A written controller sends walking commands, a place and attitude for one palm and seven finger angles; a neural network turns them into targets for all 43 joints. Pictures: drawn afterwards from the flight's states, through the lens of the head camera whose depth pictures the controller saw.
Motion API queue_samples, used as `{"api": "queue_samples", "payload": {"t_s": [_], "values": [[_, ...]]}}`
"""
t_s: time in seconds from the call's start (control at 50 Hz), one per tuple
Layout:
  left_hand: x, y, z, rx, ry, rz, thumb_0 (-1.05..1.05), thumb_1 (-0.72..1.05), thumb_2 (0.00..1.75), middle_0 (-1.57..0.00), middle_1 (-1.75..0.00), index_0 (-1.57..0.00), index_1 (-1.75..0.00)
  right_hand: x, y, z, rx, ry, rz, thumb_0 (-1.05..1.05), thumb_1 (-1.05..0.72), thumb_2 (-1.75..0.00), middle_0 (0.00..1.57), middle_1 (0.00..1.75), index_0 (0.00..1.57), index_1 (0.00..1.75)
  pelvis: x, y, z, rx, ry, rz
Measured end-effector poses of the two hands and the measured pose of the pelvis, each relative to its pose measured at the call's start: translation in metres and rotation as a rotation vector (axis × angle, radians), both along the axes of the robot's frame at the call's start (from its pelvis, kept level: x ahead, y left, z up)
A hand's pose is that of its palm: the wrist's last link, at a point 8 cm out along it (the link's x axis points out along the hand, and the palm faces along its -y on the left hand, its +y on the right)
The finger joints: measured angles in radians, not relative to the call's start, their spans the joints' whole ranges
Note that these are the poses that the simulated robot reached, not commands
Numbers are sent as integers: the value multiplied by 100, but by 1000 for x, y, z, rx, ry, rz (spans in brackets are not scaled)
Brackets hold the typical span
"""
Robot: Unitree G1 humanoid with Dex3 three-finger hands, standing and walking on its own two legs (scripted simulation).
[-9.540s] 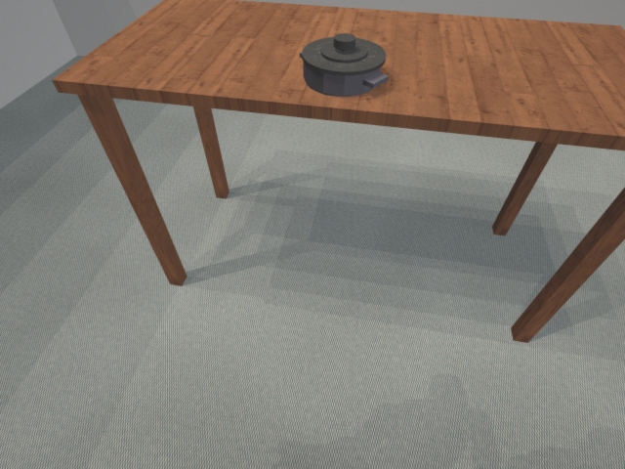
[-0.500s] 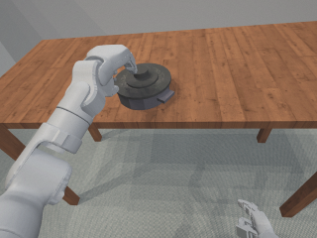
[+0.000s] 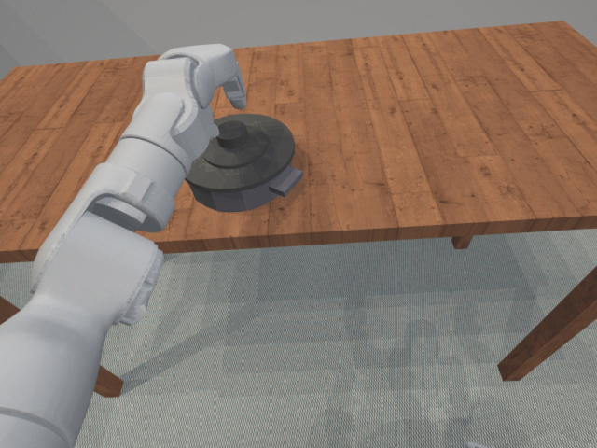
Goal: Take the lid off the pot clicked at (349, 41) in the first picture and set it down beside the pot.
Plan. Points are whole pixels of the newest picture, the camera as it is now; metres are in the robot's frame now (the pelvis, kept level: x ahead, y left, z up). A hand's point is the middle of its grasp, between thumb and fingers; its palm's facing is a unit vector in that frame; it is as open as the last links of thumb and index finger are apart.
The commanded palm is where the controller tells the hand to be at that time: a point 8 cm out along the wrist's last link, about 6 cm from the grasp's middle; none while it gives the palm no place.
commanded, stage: move the open hand above the knob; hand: left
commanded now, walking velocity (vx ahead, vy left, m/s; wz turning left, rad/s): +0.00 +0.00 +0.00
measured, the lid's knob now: (232, 134) +0.52 +0.09 +0.16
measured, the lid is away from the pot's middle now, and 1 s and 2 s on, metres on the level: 0.00 0.00 0.00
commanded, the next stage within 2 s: lower the open fingers around the knob in 0.80 s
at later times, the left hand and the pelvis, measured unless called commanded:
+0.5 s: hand (223, 97) +0.48 +0.08 +0.24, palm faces -0.25 -0.03 -0.97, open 9.9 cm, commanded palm +0.48 +0.09 +0.29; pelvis -0.01 +0.01 +0.00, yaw -1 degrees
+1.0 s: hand (211, 107) +0.49 +0.10 +0.22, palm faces -0.32 -0.07 -0.94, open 9.9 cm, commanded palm +0.48 +0.10 +0.28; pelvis +0.00 +0.00 +0.00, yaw -1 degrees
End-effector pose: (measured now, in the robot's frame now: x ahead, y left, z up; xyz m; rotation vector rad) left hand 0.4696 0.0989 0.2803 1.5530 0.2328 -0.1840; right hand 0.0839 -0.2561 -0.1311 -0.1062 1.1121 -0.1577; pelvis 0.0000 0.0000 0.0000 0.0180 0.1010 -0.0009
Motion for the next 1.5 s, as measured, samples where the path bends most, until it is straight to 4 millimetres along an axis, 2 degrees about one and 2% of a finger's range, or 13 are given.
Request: {"api": "queue_samples", "payload": {"t_s": [0.04,0.12,0.2,0.32,0.5,0.58,0.66,0.8,1.06,1.16,1.28,1.38,1.5], "values": [[0,-9,-1,2,-2,-46,0,-36,168,-89,-8,-88,-9,-5,2,-1,-1,7,-5,1,-90,-90,20,30,19,30,0,2,0,-1,3,0],[3,-23,11,-21,-29,-91,0,-36,168,-89,-8,-89,-9,-13,7,-2,-5,3,-21,1,-90,-90,20,30,19,30,0,6,0,-2,8,-3],[12,-20,17,-50,-33,-13,0,-36,168,-89,-8,-89,-9,-23,11,-1,-4,12,-48,1,-90,-90,20,30,19,30,-2,7,1,-1,21,-18],[11,-17,7,-1,-9,0,0,-36,168,-89,-8,-88,-9,-40,13,-4,-1,48,-57,1,-90,-90,20,30,20,30,-4,10,1,-2,30,-19],[8,-20,16,-18,-17,-11,0,-36,168,-89,-8,-89,-9,-48,8,1,-31,28,-77,1,-90,-90,20,30,20,30,-7,9,1,-2,25,-19],[9,-20,12,-13,-9,5,0,-36,168,-89,-8,-89,-9,-50,4,2,-38,37,-74,1,-90,-90,20,30,20,30,-9,8,1,-2,28,-19],[11,-17,7,-32,12,9,0,-36,168,-89,-8,-89,-9,-52,0,2,-50,37,-80,1,-90,-90,20,30,20,30,-9,6,1,-2,31,-23],[16,-9,14,-24,-6,27,0,-36,168,-89,-8,-89,-9,-49,-3,3,-55,29,-93,1,-90,-90,20,30,20,30,-4,4,0,-2,35,-24],[19,4,-3,-52,94,85,0,-36,168,-89,-8,-88,-9,-32,-5,2,-53,36,-64,1,-90,-90,20,30,20,30,1,3,0,-2,40,-8],[16,-2,-5,-35,100,59,0,-36,168,-89,-8,-88,-9,-23,-3,2,-46,21,-47,1,-90,-90,20,30,20,30,2,4,-1,-2,45,-2],[11,-12,-18,-29,130,47,0,-36,168,-89,-8,-88,-9,-18,1,1,-40,18,-38,1,-90,-90,20,30,20,30,1,5,-2,-2,39,1],[14,-7,-18,-49,130,72,0,-36,168,-89,-8,-88,-9,-24,2,1,-48,20,-53,1,-90,-90,20,30,20,30,-2,5,-2,-3,44,-2],[16,-8,-26,-42,140,69,0,-36,168,-89,-8,-87,-8,-43,-1,1,-58,74,-72,1,-90,-90,20,30,20,30,-4,5,-3,-4,53,-2]]}}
